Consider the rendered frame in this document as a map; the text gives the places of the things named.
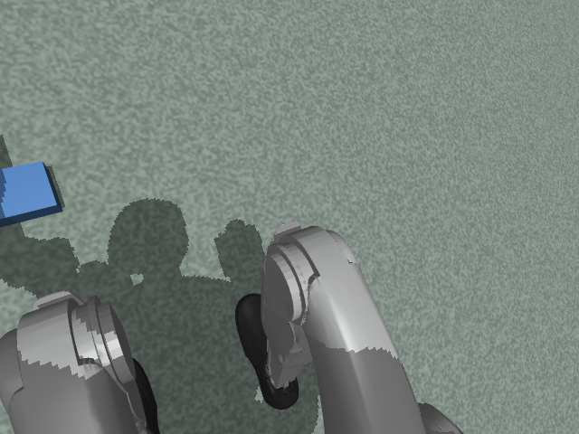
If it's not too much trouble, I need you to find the right robot foot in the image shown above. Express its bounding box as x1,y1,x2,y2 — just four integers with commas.
235,293,299,410

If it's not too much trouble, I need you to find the left robot foot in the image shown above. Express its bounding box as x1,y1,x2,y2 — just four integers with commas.
133,358,160,434

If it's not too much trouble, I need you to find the right robot hand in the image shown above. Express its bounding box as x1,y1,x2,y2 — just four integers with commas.
417,402,464,434

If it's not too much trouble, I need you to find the carton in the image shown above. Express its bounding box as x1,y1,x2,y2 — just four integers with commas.
0,161,63,228

